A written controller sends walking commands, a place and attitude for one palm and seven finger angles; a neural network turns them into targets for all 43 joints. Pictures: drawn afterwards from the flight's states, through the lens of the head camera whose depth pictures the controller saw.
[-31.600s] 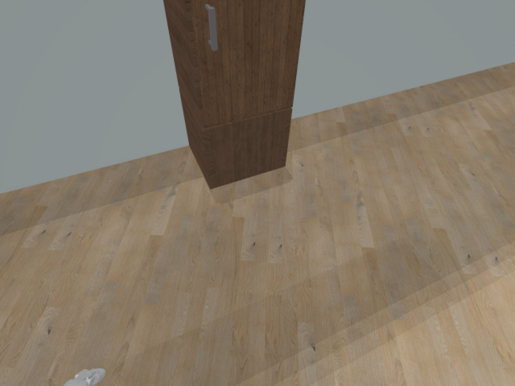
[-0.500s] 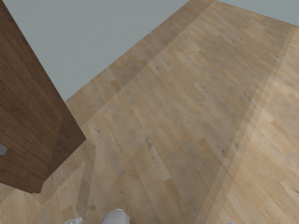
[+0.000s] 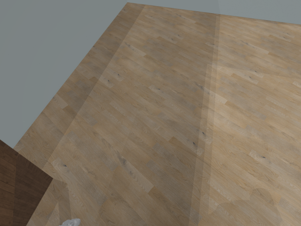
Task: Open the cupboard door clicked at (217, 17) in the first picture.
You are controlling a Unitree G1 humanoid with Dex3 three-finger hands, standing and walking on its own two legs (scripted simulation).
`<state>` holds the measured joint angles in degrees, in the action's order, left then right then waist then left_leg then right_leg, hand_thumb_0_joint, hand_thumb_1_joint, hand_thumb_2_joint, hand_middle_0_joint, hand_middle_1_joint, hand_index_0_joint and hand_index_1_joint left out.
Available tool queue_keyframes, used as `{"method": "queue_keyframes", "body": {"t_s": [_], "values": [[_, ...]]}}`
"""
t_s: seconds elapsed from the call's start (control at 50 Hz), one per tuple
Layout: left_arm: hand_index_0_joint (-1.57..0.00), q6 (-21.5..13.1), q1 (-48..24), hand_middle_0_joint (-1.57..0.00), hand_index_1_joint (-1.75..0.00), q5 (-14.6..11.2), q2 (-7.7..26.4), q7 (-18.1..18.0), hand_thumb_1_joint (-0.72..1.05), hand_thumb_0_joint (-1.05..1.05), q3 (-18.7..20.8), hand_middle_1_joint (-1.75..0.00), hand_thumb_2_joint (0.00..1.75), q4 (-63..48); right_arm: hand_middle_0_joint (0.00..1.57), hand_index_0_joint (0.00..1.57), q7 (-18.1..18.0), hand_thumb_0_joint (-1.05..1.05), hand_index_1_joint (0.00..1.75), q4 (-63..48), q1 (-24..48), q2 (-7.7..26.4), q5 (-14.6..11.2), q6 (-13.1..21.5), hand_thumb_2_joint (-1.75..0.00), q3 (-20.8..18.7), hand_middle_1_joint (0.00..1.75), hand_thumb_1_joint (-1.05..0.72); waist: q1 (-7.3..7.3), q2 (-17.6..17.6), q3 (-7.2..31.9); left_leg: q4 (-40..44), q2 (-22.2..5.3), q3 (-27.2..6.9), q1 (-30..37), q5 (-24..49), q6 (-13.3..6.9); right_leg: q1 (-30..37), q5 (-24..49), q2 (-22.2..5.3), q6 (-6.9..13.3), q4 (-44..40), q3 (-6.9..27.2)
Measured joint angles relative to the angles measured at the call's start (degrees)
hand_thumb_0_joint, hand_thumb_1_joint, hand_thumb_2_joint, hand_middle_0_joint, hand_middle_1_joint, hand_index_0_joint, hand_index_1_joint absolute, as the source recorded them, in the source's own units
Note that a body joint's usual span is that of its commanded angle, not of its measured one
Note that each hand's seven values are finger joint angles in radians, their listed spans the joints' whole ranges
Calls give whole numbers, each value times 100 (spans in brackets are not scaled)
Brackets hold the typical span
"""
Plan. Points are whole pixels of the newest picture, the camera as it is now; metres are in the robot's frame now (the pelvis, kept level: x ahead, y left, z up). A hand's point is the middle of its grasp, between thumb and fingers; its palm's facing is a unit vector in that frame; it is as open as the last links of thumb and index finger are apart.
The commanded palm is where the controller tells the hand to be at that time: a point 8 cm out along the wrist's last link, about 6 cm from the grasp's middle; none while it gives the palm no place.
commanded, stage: walk to a spot facing it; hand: left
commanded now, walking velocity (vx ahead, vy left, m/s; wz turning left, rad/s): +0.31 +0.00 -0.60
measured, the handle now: out of the picture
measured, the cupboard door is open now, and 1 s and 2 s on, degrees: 36 36 36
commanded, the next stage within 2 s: turn to face it in 1.38 s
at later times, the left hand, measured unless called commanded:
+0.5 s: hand (96, 208) +0.19 +0.19 -0.20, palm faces -0.14 -0.98 -0.14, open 7.4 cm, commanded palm none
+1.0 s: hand (153, 106) +0.59 +0.01 -0.16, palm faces -0.54 -0.83 -0.15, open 7.4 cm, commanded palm none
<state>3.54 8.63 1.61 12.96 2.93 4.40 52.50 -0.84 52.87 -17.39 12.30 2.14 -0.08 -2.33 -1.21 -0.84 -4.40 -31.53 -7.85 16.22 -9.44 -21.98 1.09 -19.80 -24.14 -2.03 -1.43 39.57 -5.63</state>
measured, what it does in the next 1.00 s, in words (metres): walks ahead, turning right: right foot, then left foot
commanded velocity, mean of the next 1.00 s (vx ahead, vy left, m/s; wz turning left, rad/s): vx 0.34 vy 0.00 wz -0.47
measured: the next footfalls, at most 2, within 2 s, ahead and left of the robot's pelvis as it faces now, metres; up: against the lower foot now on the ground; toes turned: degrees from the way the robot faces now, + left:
right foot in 0.02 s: +0.05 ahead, -0.11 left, +0.00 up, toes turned -7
left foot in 0.46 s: +0.32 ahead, +0.08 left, +0.00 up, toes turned -8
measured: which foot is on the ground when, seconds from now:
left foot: down 0.00-0.02, up 0.04-0.44, down 0.46-1.00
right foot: up 0.00-0.00, down 0.02-0.48, up 0.50-1.00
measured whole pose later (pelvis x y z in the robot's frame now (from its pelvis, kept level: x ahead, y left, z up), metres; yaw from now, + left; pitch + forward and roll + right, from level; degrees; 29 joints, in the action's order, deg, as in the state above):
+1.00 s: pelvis +0.39 -0.06 -0.01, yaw -29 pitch +1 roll +0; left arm 0.3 3.0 1.5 9.4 2.6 3.4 53.5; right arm -0.9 62.8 -30.7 7.7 2.1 3.1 -0.8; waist -4.3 -0.2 -4.9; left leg -21.8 -4.0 20.2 4.5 -25.8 1.9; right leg -30.7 -12.6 -1.2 4.3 40.7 -7.5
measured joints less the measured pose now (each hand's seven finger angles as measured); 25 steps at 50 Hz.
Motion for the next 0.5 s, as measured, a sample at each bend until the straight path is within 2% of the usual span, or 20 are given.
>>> {"method": "queue_keyframes", "body": {"t_s": [0.04, 0.08, 0.12, 0.16, 0.28, 0.4, 0.46, 0.48, 0.5], "values": [[-20, -150, -12, -19, -30, 19, -38, 1, 91, 0, -27, -29, 90, -67, 21, 21, 47, 0, 30, 86, -131, 104, -46, -48, -90, -50, 30, -90, 0, -102, 54, -663, -141, -9, -182, -358, 52, 232, 478, 108, 200, -482, -36], [-20, -296, -6, -19, -30, -22, -103, -80, 91, 0, -56, -29, 90, -89, 20, 20, 80, 0, 30, 255, -79, 182, -70, -206, -90, -76, 30, -90, 15, -186, 11, -1992, -28, -641, -693, -876, 78, 248, 469, 201, 370, -262, -6], [-20, -380, 132, -20, -30, -49, -145, -173, 91, 0, -59, -30, 90, -96, 20, 20, 124, 0, 29, 354, 22, 190, -71, -278, -90, -100, 30, -90, 65, -142, 19, -2946, 135, -1056, -1207, -621, 98, 462, 411, 268, 438, -468, 98], [-20, -420, 328, -20, -30, -57, -164, -232, 91, 0, -58, -30, 90, -34, 20, 20, 162, 1, 29, 334, 161, 163, -56, -255, -90, -120, 30, -90, 97, -44, 48, -3227, 185, -1238, -1616, -179, 169, 722, 544, 322, 437, -883, 261], [-20, -530, 803, -20, -30, -51, -241, -177, 91, 0, -107, -30, 90, 294, 20, 20, 206, 0, 29, 4, 610, 64, -63, -40, -90, -157, 30, -90, 78, 142, 19, -2496, 173, -1512, -2327, 680, 316, 1350, 767, 407, 433, -1785, 644], [-21, -563, 1075, -20, -30, -28, -301, -183, 90, 0, -111, -30, 90, 505, 20, 20, 204, 0, 29, -92, 960, -11, -96, 69, -90, -127, 30, -90, 275, 217, -70, -1277, 341, -1442, -2219, 768, 229, 1818, 375, 429, 295, -1866, 888], [-21, -529, 1226, -20, -30, -42, -264, -207, 90, 0, -74, -30, 90, 603, 20, 20, 184, 0, 29, -157, 1040, -64, -93, 216, -90, -55, 30, -90, 333, 314, -46, -346, 537, -1293, -1692, 873, 108, 1885, -121, 387, 189, -1402, 1044], [-21, -499, 1238, -20, -30, -70, -245, -207, 90, 0, -48, -30, 90, 650, 20, 20, 160, 0, 29, -182, 1064, -84, -56, 305, -90, -35, 30, -90, 309, 340, -44, -359, 551, -1240, -1648, 1093, -55, 1684, -326, 388, 209, -823, 1054], [-21, -454, 1185, -20, -30, -93, -209, -204, 90, 0, -27, -30, 90, 704, 20, 20, 128, 0, 29, -202, 1082, -123, -20, 370, -90, -10, 30, -90, 301, 388, -78, -593, 541, -1148, -1653, 1008, -211, 1335, -483, 402, 251, 126, 1070]]}}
